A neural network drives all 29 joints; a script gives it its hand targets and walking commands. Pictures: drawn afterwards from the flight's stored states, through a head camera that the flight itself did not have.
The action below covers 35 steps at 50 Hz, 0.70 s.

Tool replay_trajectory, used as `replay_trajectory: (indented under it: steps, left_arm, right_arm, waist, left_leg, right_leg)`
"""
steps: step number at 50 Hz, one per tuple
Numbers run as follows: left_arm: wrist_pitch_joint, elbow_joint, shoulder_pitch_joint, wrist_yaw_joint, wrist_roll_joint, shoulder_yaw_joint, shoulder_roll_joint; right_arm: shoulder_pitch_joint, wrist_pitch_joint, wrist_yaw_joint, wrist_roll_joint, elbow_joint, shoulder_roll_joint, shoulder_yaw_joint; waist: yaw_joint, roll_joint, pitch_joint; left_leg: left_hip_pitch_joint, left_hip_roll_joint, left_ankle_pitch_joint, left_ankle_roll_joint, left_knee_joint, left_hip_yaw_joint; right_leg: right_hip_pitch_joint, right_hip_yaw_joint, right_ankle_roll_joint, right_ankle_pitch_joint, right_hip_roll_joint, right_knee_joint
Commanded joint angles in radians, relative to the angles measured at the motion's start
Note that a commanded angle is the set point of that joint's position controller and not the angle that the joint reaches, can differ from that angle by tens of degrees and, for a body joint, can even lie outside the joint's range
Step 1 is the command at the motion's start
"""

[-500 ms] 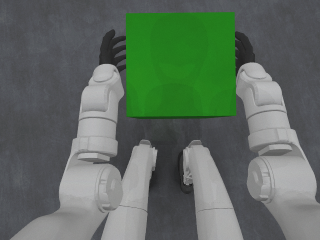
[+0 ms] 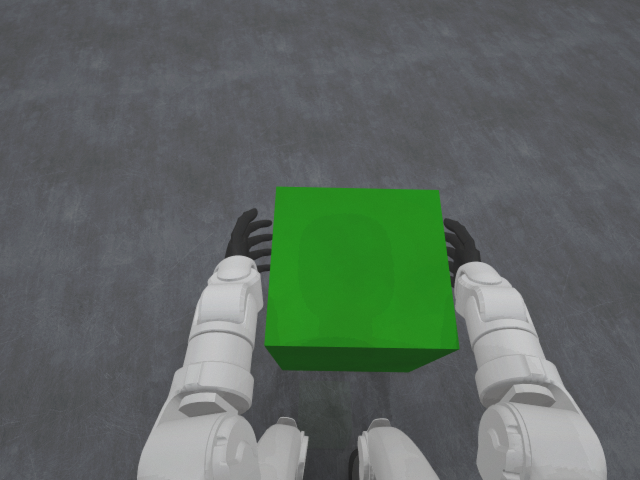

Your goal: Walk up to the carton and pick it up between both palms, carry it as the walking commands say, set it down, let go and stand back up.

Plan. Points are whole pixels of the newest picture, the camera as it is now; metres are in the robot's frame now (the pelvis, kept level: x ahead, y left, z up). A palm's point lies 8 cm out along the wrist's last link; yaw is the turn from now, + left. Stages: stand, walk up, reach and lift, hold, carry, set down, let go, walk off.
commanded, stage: reach and lift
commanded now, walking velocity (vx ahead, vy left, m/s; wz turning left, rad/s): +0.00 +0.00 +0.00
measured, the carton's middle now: (350, 291) +0.38 -0.02 -0.07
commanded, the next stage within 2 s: none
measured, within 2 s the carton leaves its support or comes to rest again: neither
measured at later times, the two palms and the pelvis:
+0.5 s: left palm (222, 253) +0.36 +0.14 +0.07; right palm (480, 261) +0.37 -0.16 +0.06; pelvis +0.04 +0.00 +0.05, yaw +0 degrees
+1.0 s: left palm (198, 261) +0.33 +0.15 +0.11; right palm (489, 244) +0.36 -0.15 +0.12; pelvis +0.02 +0.00 +0.06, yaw +0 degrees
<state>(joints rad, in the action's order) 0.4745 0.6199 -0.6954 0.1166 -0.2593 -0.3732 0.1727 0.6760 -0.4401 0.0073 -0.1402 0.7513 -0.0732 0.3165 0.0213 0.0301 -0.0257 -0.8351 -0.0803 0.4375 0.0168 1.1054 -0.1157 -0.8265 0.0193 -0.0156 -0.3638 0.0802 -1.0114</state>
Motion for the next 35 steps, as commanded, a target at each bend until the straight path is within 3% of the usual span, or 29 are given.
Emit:
replay_trajectory:
  steps: [1, 2, 3, 4, 5, 7, 8, 9, 10, 11, 12, 13, 14, 15, 16, 17, 18, 20, 21, 23, 24, 25, 26, 28, 30, 31, 33, 34, 35]
  left_arm:
    - [-0.040, 0.047, -0.410, -0.256, 0.171, 0.425, 1.081]
    - [-0.042, -0.002, -0.441, -0.254, 0.207, 0.494, 1.141]
    - [-0.044, -0.033, -0.462, -0.246, 0.238, 0.532, 1.149]
    - [-0.042, -0.093, -0.446, -0.248, 0.283, 0.612, 1.186]
    - [-0.049, -0.143, -0.423, -0.246, 0.283, 0.629, 1.161]
    - [-0.020, -0.139, -0.368, -0.251, 0.308, 0.689, 1.188]
    - [-0.012, -0.139, -0.336, -0.248, 0.303, 0.672, 1.166]
    - [0.002, -0.122, -0.300, -0.252, 0.298, 0.667, 1.134]
    - [0.008, -0.142, -0.290, -0.250, 0.293, 0.675, 1.138]
    - [0.029, -0.084, -0.232, -0.245, 0.276, 0.653, 1.125]
    - [0.032, -0.126, -0.240, -0.250, 0.285, 0.686, 1.136]
    - [0.048, -0.076, -0.176, -0.251, 0.258, 0.645, 1.116]
    - [0.058, -0.021, -0.148, -0.259, 0.232, 0.583, 1.075]
    - [0.063, -0.045, -0.140, -0.259, 0.237, 0.594, 1.083]
    - [0.066, -0.068, -0.191, -0.266, 0.264, 0.614, 1.116]
    - [0.077, 0.017, -0.107, -0.268, 0.220, 0.550, 1.096]
    - [0.071, -0.052, -0.178, -0.264, 0.244, 0.583, 1.086]
    - [0.093, -0.051, -0.177, -0.265, 0.220, 0.543, 1.053]
    - [0.102, -0.009, -0.173, -0.269, 0.204, 0.519, 1.035]
    - [0.098, -0.046, -0.239, -0.272, 0.241, 0.556, 1.075]
    - [0.099, -0.100, -0.277, -0.274, 0.254, 0.574, 1.064]
    - [0.107, -0.109, -0.298, -0.273, 0.263, 0.599, 1.090]
    - [0.118, -0.118, -0.288, -0.272, 0.265, 0.612, 1.074]
    - [0.143, -0.047, -0.273, -0.278, 0.247, 0.556, 1.064]
    - [0.144, -0.090, -0.350, -0.278, 0.261, 0.590, 1.059]
    - [0.148, -0.102, -0.373, -0.271, 0.259, 0.579, 1.043]
    - [0.163, -0.059, -0.365, -0.280, 0.282, 0.583, 1.077]
    - [0.167, -0.063, -0.392, -0.281, 0.281, 0.579, 1.078]
    - [0.176, -0.044, -0.407, -0.280, 0.272, 0.546, 1.058]
  right_arm:
    - [0.747, 0.064, -0.292, 0.133, -0.168, 1.129, -0.431]
    - [0.792, 0.080, -0.297, 0.172, -0.237, 1.119, -0.468]
    - [0.796, 0.086, -0.293, 0.176, -0.267, 1.102, -0.487]
    - [0.810, 0.087, -0.292, 0.220, -0.362, 1.116, -0.570]
    - [0.769, 0.077, -0.289, 0.236, -0.365, 1.167, -0.609]
    - [0.720, 0.059, -0.277, 0.257, -0.435, 1.167, -0.672]
    - [0.709, 0.049, -0.277, 0.265, -0.442, 1.176, -0.688]
    - [0.632, 0.037, -0.271, 0.254, -0.398, 1.133, -0.661]
    - [0.622, 0.030, -0.270, 0.259, -0.439, 1.171, -0.672]
    - [0.524, 0.015, -0.270, 0.226, -0.348, 1.130, -0.608]
    - [0.520, 0.007, -0.266, 0.245, -0.399, 1.159, -0.630]
    - [0.490, -0.011, -0.267, 0.234, -0.384, 1.155, -0.634]
    - [0.465, -0.020, -0.261, 0.192, -0.342, 1.126, -0.592]
    - [0.464, -0.028, -0.263, 0.202, -0.357, 1.140, -0.608]
    - [0.512, -0.033, -0.266, 0.212, -0.396, 1.148, -0.632]
    - [0.508, -0.040, -0.265, 0.189, -0.379, 1.118, -0.609]
    - [0.514, -0.042, -0.264, 0.200, -0.379, 1.109, -0.598]
    - [0.531, -0.066, -0.268, 0.210, -0.361, 1.151, -0.604]
    - [0.522, -0.072, -0.265, 0.188, -0.316, 1.108, -0.557]
    - [0.615, -0.060, -0.269, 0.234, -0.391, 1.137, -0.613]
    - [0.602, -0.069, -0.272, 0.256, -0.373, 1.167, -0.621]
    - [0.617, -0.067, -0.279, 0.269, -0.393, 1.153, -0.625]
    - [0.630, -0.075, -0.277, 0.278, -0.411, 1.164, -0.641]
    - [0.639, -0.091, -0.278, 0.250, -0.379, 1.128, -0.601]
    - [0.622, -0.103, -0.287, 0.248, -0.300, 1.162, -0.574]
    - [0.604, -0.115, -0.293, 0.239, -0.261, 1.156, -0.548]
    - [0.678, -0.117, -0.293, 0.255, -0.342, 1.148, -0.591]
    - [0.699, -0.122, -0.290, 0.260, -0.347, 1.150, -0.598]
    - [0.696, -0.140, -0.288, 0.235, -0.306, 1.142, -0.568]
  waist:
    - [0.006, -0.014, 0.736]
    - [-0.003, 0.025, 0.803]
    - [-0.034, 0.048, 0.816]
    - [-0.036, 0.042, 0.948]
    - [-0.007, 0.002, 0.990]
    - [-0.028, 0.004, 1.010]
    - [-0.006, -0.026, 0.977]
    - [-0.017, 0.015, 0.878]
    - [-0.013, -0.009, 0.910]
    - [-0.031, 0.001, 0.755]
    - [-0.041, 0.003, 0.770]
    - [-0.005, -0.038, 0.726]
    - [-0.017, -0.074, 0.633]
    - [-0.010, -0.073, 0.644]
    - [-0.026, -0.101, 0.659]
    - [-0.004, -0.109, 0.586]
    - [-0.025, -0.076, 0.570]
    - [0.010, -0.103, 0.551]
    - [-0.009, -0.079, 0.470]
    - [0.009, -0.037, 0.541]
    - [0.014, -0.028, 0.553]
    - [0.005, 0.005, 0.597]
    - [0.014, -0.003, 0.591]
    - [0.018, 0.024, 0.480]
    - [-0.001, 0.017, 0.501]
    - [0.004, 0.022, 0.432]
    - [0.011, -0.008, 0.451]
    - [0.004, -0.010, 0.421]
    - [0.000, -0.049, 0.394]
  left_leg:
    - [0.516, 0.011, -0.236, -0.003, -0.357, -0.033]
    - [0.578, 0.010, -0.292, -0.006, -0.356, -0.043]
    - [0.609, 0.014, -0.348, -0.013, -0.355, -0.051]
    - [0.657, 0.014, -0.462, -0.023, -0.349, -0.044]
    - [0.674, 0.017, -0.525, -0.016, -0.347, -0.052]
    - [0.729, 0.018, -0.602, -0.025, -0.353, -0.052]
    - [0.719, 0.023, -0.600, -0.023, -0.373, -0.056]
    - [0.701, 0.023, -0.618, -0.027, -0.386, -0.054]
    - [0.717, 0.025, -0.622, -0.019, -0.392, -0.054]
    - [0.719, 0.040, -0.649, -0.030, -0.414, -0.072]
    - [0.743, 0.036, -0.667, -0.022, -0.424, -0.071]
    - [0.720, 0.034, -0.649, -0.018, -0.443, -0.070]
    - [0.638, 0.031, -0.561, -0.019, -0.457, -0.061]
    - [0.684, 0.031, -0.597, -0.020, -0.477, -0.058]
    - [0.670, 0.035, -0.539, -0.014, -0.484, -0.063]
    - [0.634, 0.032, -0.516, -0.014, -0.500, -0.058]
    - [0.655, 0.038, -0.551, -0.018, -0.506, -0.062]
    - [0.669, 0.036, -0.474, -0.008, -0.535, -0.054]
    - [0.644, 0.042, -0.422, -0.004, -0.539, -0.054]
    - [0.679, 0.045, -0.410, -0.006, -0.533, -0.050]
    - [0.697, 0.042, -0.438, -0.005, -0.540, -0.046]
    - [0.718, 0.035, -0.430, -0.012, -0.539, -0.049]
    - [0.744, 0.049, -0.444, -0.008, -0.542, -0.058]
    - [0.679, 0.046, -0.338, -0.014, -0.568, -0.044]
    - [0.714, 0.049, -0.295, -0.015, -0.573, -0.048]
    - [0.703, 0.055, -0.247, -0.014, -0.593, -0.044]
    - [0.696, 0.060, -0.236, -0.014, -0.609, -0.046]
    - [0.677, 0.058, -0.193, -0.014, -0.611, -0.037]
    - [0.658, 0.063, -0.147, -0.011, -0.620, -0.035]
  right_leg:
    - [0.374, -0.155, -0.031, 0.113, -0.005, 0.255]
    - [0.379, -0.155, -0.035, 0.167, -0.003, 0.249]
    - [0.398, -0.146, -0.044, 0.216, 0.003, 0.241]
    - [0.503, -0.138, -0.036, 0.323, 0.006, 0.245]
    - [0.510, -0.149, -0.021, 0.364, 0.009, 0.243]
    - [0.612, -0.167, -0.016, 0.457, -0.001, 0.271]
    - [0.614, -0.166, -0.013, 0.451, 0.000, 0.280]
    - [0.583, -0.170, -0.013, 0.460, -0.008, 0.297]
    - [0.630, -0.176, -0.012, 0.484, -0.004, 0.310]
    - [0.536, -0.160, -0.020, 0.446, -0.001, 0.324]
    - [0.586, -0.168, -0.011, 0.481, -0.007, 0.347]
    - [0.602, -0.170, -0.007, 0.479, -0.009, 0.354]
    - [0.607, -0.172, -0.005, 0.447, -0.015, 0.376]
    - [0.635, -0.164, -0.002, 0.483, -0.013, 0.384]
    - [0.683, -0.173, -0.005, 0.462, -0.023, 0.396]
    - [0.641, -0.164, -0.001, 0.426, -0.021, 0.400]
    - [0.671, -0.168, -0.006, 0.448, -0.021, 0.407]
    - [0.708, -0.175, 0.000, 0.386, -0.032, 0.429]
    - [0.657, -0.178, -0.009, 0.334, -0.037, 0.435]
    - [0.687, -0.186, -0.018, 0.308, -0.040, 0.436]
    - [0.706, -0.180, -0.015, 0.334, -0.040, 0.439]
    - [0.703, -0.176, -0.023, 0.313, -0.034, 0.434]
    - [0.693, -0.180, -0.023, 0.304, -0.038, 0.440]
    - [0.673, -0.182, -0.036, 0.222, -0.048, 0.465]
    - [0.654, -0.176, -0.028, 0.175, -0.048, 0.475]
    - [0.618, -0.159, -0.036, 0.139, -0.040, 0.464]
    - [0.646, -0.151, -0.037, 0.138, -0.035, 0.479]
    - [0.661, -0.155, -0.030, 0.108, -0.045, 0.485]
    - [0.662, -0.155, -0.027, 0.071, -0.043, 0.494]
